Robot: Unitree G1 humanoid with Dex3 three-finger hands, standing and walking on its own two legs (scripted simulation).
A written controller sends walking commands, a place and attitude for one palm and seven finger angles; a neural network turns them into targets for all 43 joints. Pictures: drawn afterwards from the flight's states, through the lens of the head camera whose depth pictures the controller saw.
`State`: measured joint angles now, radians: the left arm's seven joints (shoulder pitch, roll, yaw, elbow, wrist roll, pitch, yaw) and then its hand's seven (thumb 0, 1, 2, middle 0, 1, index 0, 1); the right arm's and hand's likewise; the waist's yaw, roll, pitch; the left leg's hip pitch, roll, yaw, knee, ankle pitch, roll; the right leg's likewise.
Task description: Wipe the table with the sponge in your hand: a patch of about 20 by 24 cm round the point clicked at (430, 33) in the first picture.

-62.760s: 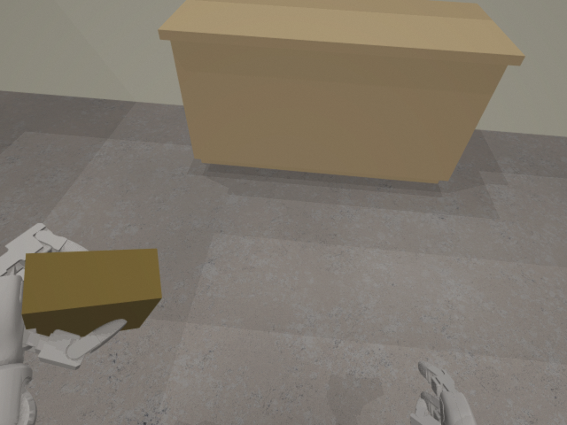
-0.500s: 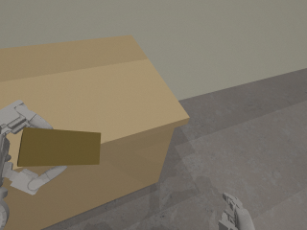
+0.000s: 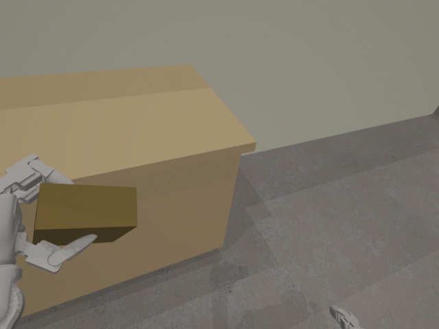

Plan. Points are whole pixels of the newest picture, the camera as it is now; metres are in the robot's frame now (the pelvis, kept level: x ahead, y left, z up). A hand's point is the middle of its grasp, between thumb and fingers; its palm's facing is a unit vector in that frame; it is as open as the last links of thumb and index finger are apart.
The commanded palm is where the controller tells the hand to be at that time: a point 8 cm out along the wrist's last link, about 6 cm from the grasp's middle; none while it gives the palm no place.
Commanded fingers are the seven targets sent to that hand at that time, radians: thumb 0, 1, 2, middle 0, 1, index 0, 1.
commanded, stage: stop stepping back and stand still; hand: left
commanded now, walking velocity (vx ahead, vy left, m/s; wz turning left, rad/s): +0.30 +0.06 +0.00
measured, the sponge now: (96, 217) +0.24 +0.20 +0.15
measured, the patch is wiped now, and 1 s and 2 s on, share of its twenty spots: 0.95 0.95 0.95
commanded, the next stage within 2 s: stand and wait in 0.90 s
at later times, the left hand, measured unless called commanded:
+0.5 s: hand out of the picture +0.09 +0.23 +0.18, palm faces +0.40 -0.83 -0.38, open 9.7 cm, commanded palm +0.04 +0.27 +0.21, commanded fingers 0.00 0.10 1.30 -1.20 -1.60 -1.20 -1.60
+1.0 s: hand out of the picture +0.05 +0.22 +0.19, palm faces +0.41 -0.80 -0.43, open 9.7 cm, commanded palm -0.01 +0.25 +0.21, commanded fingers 0.00 0.10 1.30 -1.20 -1.60 -1.20 -1.60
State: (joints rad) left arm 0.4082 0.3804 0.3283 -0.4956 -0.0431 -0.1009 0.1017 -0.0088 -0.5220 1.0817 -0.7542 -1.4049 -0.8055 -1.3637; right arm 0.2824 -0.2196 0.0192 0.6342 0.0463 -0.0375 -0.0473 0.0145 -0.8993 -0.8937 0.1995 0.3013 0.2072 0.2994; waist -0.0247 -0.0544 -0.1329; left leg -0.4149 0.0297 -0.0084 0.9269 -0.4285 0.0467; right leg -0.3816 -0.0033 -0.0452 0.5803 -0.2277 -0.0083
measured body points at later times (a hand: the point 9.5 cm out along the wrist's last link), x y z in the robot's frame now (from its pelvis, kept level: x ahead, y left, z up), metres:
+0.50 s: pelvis -0.13 -0.01 -0.02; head -0.16 +0.01 +0.43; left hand +0.06 +0.28 +0.20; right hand +0.03 -0.23 -0.08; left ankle -0.08 +0.12 -0.73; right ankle -0.07 -0.10 -0.66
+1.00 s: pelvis -0.16 -0.03 +0.00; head -0.18 -0.03 +0.45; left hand +0.02 +0.26 +0.21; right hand -0.01 -0.28 -0.08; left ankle -0.16 +0.10 -0.73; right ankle -0.11 -0.11 -0.72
